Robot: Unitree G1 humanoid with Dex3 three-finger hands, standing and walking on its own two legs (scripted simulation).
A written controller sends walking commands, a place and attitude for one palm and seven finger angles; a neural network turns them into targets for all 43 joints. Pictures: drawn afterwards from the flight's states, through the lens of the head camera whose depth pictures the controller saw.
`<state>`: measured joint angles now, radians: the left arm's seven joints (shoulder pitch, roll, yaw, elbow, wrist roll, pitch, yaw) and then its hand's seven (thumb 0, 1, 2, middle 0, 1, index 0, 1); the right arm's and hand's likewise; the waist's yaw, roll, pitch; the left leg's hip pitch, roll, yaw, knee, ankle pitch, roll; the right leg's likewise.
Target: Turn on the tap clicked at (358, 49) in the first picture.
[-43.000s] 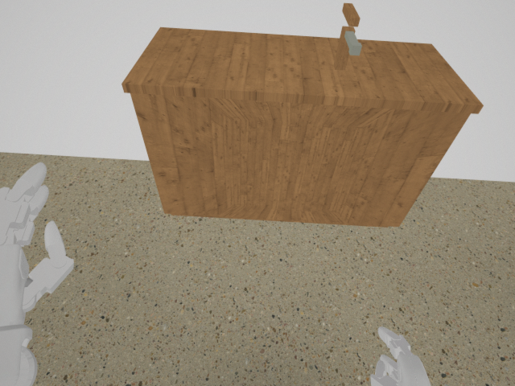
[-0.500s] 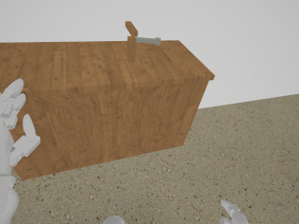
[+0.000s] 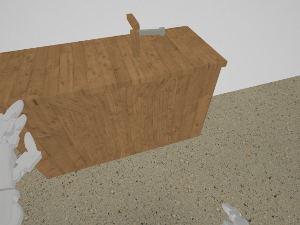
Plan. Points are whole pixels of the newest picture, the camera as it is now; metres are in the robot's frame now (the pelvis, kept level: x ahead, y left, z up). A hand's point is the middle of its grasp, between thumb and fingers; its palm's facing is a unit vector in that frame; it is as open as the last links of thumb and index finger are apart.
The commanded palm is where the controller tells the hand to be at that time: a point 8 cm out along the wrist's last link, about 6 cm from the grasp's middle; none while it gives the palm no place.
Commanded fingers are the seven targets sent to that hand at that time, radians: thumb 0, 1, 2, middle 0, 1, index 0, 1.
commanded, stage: stand and check the lever's angle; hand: left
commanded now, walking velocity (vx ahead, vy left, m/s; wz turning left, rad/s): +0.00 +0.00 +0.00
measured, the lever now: (162, 31) +0.92 +0.02 +0.11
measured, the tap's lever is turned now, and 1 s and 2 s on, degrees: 78 78 78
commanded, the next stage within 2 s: stand and wait in 0.12 s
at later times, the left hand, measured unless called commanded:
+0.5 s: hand (35, 151) +0.22 +0.26 +0.16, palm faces +0.37 -0.85 -0.36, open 7.4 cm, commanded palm +0.17 +0.30 +0.18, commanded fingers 0.00 0.90 0.90 -0.20 -0.30 -0.20 -0.30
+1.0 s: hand (16, 156) +0.20 +0.28 +0.16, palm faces +0.38 -0.85 -0.36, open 7.4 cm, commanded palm +0.15 +0.32 +0.18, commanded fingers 0.00 0.90 0.90 -0.20 -0.30 -0.20 -0.30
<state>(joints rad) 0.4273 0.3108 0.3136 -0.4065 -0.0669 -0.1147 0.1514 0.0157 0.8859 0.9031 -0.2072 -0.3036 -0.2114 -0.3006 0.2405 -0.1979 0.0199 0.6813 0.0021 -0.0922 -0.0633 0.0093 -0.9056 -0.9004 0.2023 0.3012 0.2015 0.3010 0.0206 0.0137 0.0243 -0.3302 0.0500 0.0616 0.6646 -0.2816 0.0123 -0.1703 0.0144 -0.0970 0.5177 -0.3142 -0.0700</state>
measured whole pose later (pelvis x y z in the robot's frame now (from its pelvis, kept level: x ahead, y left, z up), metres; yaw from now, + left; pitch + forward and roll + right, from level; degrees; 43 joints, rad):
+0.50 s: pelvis +0.01 +0.02 +0.00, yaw +0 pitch -1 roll -1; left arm 0.47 0.33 0.29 -0.48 -0.07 -0.11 0.14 0.02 0.89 0.90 -0.21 -0.30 -0.21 -0.30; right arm 0.19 -0.20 0.01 0.60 0.02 -0.07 -0.06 0.01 -0.91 -0.90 0.20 0.30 0.20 0.30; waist 0.02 0.04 0.05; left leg -0.26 0.05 0.05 0.52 -0.24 -0.01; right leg -0.16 0.02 -0.09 0.47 -0.30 -0.03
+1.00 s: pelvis -0.01 +0.04 +0.01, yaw -1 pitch -1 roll -2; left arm 0.47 0.35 0.31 -0.49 -0.06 -0.13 0.15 0.02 0.89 0.90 -0.21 -0.30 -0.21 -0.30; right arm 0.19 -0.21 0.00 0.60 0.00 -0.08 -0.07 0.01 -0.91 -0.90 0.20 0.30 0.20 0.30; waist 0.02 0.02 0.05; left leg -0.27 0.03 0.07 0.47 -0.18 0.03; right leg -0.16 0.01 -0.08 0.40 -0.23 -0.01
